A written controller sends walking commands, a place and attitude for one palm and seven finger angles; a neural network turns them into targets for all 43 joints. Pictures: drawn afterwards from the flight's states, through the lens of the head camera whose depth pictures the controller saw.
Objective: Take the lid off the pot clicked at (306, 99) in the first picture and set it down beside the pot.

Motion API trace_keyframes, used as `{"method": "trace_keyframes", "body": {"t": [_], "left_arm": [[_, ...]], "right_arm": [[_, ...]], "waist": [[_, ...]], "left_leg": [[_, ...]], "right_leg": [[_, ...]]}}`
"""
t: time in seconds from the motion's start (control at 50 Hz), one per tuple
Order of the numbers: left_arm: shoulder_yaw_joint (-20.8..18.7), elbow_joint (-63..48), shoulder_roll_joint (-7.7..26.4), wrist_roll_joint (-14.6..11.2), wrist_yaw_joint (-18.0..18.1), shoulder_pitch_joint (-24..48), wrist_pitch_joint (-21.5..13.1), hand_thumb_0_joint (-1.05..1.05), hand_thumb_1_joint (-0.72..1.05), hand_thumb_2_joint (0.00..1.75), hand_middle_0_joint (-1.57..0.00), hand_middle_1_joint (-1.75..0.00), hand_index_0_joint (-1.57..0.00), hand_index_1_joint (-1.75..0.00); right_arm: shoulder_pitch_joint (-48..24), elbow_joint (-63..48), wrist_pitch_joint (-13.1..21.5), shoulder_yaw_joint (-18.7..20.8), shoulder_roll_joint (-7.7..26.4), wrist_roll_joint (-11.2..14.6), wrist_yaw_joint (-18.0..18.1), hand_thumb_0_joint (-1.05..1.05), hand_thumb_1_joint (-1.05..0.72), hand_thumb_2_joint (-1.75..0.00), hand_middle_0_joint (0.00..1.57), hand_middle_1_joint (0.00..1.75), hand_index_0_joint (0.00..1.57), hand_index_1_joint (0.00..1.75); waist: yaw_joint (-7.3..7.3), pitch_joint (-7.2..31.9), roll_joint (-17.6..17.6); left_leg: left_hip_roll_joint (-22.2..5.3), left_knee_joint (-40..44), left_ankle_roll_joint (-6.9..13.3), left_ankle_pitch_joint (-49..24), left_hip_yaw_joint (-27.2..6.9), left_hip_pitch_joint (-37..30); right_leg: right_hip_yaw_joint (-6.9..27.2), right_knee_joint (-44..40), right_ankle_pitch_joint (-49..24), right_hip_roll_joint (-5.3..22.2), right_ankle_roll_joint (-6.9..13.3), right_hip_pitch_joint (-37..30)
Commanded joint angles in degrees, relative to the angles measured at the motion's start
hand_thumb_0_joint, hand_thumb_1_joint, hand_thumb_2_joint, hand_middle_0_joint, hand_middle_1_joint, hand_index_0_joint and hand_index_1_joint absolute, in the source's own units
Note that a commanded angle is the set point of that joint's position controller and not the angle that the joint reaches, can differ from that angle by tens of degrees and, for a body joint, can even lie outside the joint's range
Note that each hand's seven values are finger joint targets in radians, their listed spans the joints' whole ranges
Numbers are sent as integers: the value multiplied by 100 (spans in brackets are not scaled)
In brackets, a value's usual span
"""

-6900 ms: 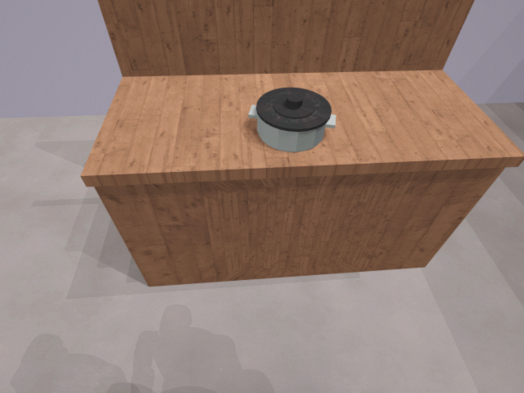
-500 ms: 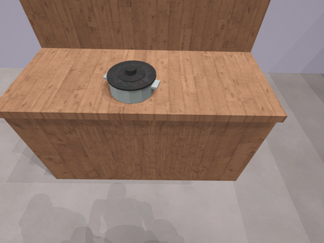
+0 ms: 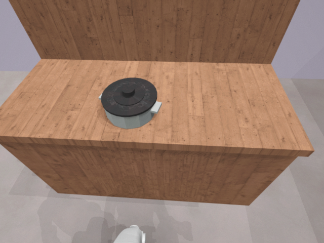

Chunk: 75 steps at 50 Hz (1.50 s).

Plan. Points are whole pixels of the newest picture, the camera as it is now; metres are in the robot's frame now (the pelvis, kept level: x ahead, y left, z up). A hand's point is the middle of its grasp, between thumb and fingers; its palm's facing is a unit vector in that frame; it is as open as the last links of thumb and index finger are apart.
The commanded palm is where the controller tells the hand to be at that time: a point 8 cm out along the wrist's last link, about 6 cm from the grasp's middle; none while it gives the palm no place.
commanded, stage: take the last steps up to it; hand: left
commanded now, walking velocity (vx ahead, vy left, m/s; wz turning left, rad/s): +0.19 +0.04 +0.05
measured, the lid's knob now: (128, 90) +0.60 +0.18 +0.00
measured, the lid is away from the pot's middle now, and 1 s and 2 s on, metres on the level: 0.00 0.00 0.00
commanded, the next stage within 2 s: come to a stop and stand still in 0.06 s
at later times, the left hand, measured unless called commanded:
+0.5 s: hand (91, 239) +0.16 +0.23 -0.18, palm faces +0.04 -0.98 -0.20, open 7.4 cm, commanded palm none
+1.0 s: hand out of the picture +0.14 +0.22 -0.19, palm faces +0.01 -0.97 -0.23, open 7.3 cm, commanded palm none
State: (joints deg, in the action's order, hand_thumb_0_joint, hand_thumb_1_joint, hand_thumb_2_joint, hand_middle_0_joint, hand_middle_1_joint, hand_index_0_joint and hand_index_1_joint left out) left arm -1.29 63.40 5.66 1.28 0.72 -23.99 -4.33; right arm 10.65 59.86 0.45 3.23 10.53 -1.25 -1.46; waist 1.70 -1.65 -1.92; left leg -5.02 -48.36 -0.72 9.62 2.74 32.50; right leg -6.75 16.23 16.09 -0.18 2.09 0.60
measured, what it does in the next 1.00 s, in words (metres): steps on the spot: left foot, then right foot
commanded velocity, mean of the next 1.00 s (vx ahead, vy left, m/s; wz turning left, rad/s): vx -0.08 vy -0.01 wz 0.00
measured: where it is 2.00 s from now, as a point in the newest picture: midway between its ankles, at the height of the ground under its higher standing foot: outside the picture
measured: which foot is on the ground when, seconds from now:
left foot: up 0.00-0.12, down 0.14-0.70, up 0.72-0.92, down 0.94-1.00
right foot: down 0.00-0.14, up 0.16-0.62, down 0.64-1.00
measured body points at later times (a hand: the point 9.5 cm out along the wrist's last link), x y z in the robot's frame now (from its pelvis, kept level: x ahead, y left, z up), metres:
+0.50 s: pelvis +0.11 +0.05 +0.00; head +0.13 +0.07 +0.45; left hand +0.15 +0.28 -0.17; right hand +0.19 -0.18 -0.14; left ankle +0.14 +0.12 -0.75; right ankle +0.11 -0.10 -0.70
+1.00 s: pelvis +0.09 +0.04 -0.02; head +0.10 +0.03 +0.43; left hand +0.14 +0.27 -0.17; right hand +0.09 -0.20 -0.17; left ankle +0.08 +0.15 -0.75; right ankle +0.10 -0.10 -0.75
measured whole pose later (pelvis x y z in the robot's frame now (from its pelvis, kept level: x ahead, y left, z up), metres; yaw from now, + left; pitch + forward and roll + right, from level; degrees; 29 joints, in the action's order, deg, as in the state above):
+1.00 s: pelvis +0.09 +0.04 -0.02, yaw +0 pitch -1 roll +0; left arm -0.9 59.2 9.5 1.2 2.9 -12.5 0.4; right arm 17.5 59.7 -1.4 1.9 10.3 -0.5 0.8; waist -0.8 -2.1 -0.3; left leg -0.8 -33.8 0.2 19.1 2.6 13.5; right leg -1.6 33.8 17.5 3.2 -1.7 15.3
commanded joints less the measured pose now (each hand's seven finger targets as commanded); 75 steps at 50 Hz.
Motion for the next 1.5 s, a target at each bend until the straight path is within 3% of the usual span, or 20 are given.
{"method": "trace_keyframes", "body": {"t": [0.0,0.04,0.08,0.1,0.12,0.14,0.2,0.24,0.46,0.58,0.6,0.64,0.66,0.82,0.88,0.9,0.94,1.0,1.06,1.48], "left_arm": [[-169,-11,967,5,117,-501,-79,0,90,90,-20,-30,-20,-30],[-192,37,1002,-4,133,-484,-53,0,90,90,-20,-30,-20,-30],[-190,27,1033,-32,137,-347,-17,0,90,90,-20,-30,-20,-30],[-172,-27,832,-71,131,-497,6,0,90,90,-20,-30,-20,-30],[-116,-114,503,-140,104,-750,14,0,90,90,-20,-30,-20,-30],[-115,-232,576,-91,142,-471,42,0,90,90,-20,-30,-20,-30],[-86,-3,453,-81,196,-191,242,0,90,90,-20,-30,-20,-30],[-35,102,355,-71,200,-414,416,0,90,90,-20,-30,-20,-30],[-211,-562,820,20,176,592,757,0,90,90,-20,-30,-20,-30],[-151,-541,890,-15,206,586,567,0,90,90,-20,-30,-20,-30],[-144,-504,967,-6,231,560,499,0,90,90,-20,-30,-20,-30],[-136,-575,1452,-2,229,900,409,0,90,90,-20,-30,-20,-30],[-161,-593,1578,-3,219,987,394,0,90,90,-20,-30,-20,-30],[-241,-540,1540,3,245,1110,397,0,90,90,-20,-30,-20,-30],[-204,-518,1333,-56,218,1231,440,0,90,90,-20,-30,-20,-30],[-117,-477,1238,-46,421,708,316,0,90,90,-20,-30,-20,-30],[-127,-808,1388,-25,324,941,292,0,90,90,-20,-30,-20,-30],[-37,-930,1091,-24,201,927,485,0,90,90,-20,-30,-20,-30],[63,-822,935,-10,155,594,448,0,90,90,-20,-30,-20,-30],[123,-470,1031,-31,148,271,382,0,90,90,-20,-30,-20,-30]], "right_arm": [[-673,-548,181,-62,25,20,-41,0,-90,-90,20,30,20,30],[-483,-494,224,-68,60,23,12,0,-90,-90,20,30,20,30],[587,-164,274,-19,270,-14,111,0,-90,-90,20,30,20,30],[1237,-43,304,70,712,-86,180,0,-90,-90,20,30,20,30],[1626,0,292,175,1240,-93,239,0,-90,-90,20,30,20,30],[1642,-16,220,156,1254,25,291,0,-90,-90,20,30,20,30],[240,-291,276,-126,366,26,383,0,-90,-90,20,30,20,30],[-22,-238,264,-217,271,63,410,0,-90,-90,20,30,20,30],[130,-244,-75,83,661,18,432,0,-90,-90,20,30,20,30],[289,-174,-108,78,645,42,340,0,-90,-90,20,30,20,30],[367,-169,-102,59,520,69,312,0,-90,-90,20,30,20,30],[559,-206,-150,7,213,121,252,0,-90,-90,20,30,20,30],[490,-189,-218,-7,203,85,244,0,-90,-90,20,30,20,30],[738,-19,-242,-12,227,94,252,0,-90,-90,20,30,20,30],[1148,200,-146,-57,183,76,275,0,-90,-90,20,30,20,30],[576,-384,-26,-58,522,56,263,0,-90,-90,20,30,20,30],[991,-512,-44,-126,273,68,231,0,-90,-90,20,30,20,30],[788,-721,18,-129,607,-5,205,0,-90,-90,20,30,20,30],[591,-858,36,-163,626,36,223,0,-90,-90,20,30,20,30],[698,-298,149,-230,525,95,284,0,-90,-90,20,30,20,30]], "waist": [[98,-499,1020],[-28,-301,1063],[-487,154,1002],[-715,676,272],[-645,1222,-1093],[-627,1167,-723],[-77,236,42],[128,239,-175],[-140,198,-749],[-27,333,-331],[-47,363,-17],[-292,349,696],[-263,389,1081],[-182,157,1202],[-301,155,833],[-107,-254,333],[-280,211,389],[-171,-236,-1153],[-26,-311,-113],[-141,-144,285]], "left_leg": [[263,760,148,180,283,-157],[490,1217,277,296,373,-766],[632,2030,402,-410,351,-2312],[-198,1976,694,-1578,-445,-3628],[-1698,2254,1469,-3203,-2332,-4598],[-1904,2581,1727,-3571,-2476,-4243],[-1376,3028,1327,-3901,-1259,-2273],[-1056,3152,1053,-4095,-611,-1909],[-1097,2904,1038,-3052,-676,-2282],[-810,2439,745,-1936,-800,-2033],[-523,2164,482,-1330,-670,-1940],[226,1859,-3,494,-86,-1752],[377,1677,-87,1015,-20,-1781],[423,1053,-166,1486,-95,-1541],[328,2508,-64,33,-115,-2643],[8,1595,-89,-15,-45,-1720],[127,1885,72,941,-167,-1613],[-437,2973,454,884,-1200,-1091],[-240,2818,446,1229,-923,-980],[-82,2609,312,-307,-484,-2106]], "right_leg": [[645,-145,-3733,1531,572,85],[543,352,-4443,1470,499,-39],[328,1669,-4362,1218,288,374],[179,2865,-2660,852,100,1268],[-54,4552,1429,141,-80,2580],[473,5406,1957,132,-17,2895],[921,5003,1123,618,-280,2368],[825,4194,802,567,-415,1751],[662,3440,807,251,-473,2121],[511,1057,-263,267,-329,972],[760,471,-924,498,-246,736],[1856,423,-2253,1772,423,1013],[2036,315,-2394,1856,623,1130],[1503,536,-3131,1717,748,995],[1156,902,-1806,1172,231,1603],[1326,1310,-3523,1062,58,1159],[1289,1111,-1148,1182,210,1290],[392,1812,662,288,-67,1609],[606,1406,201,364,-24,1357],[923,1018,-861,646,-88,1445]]}}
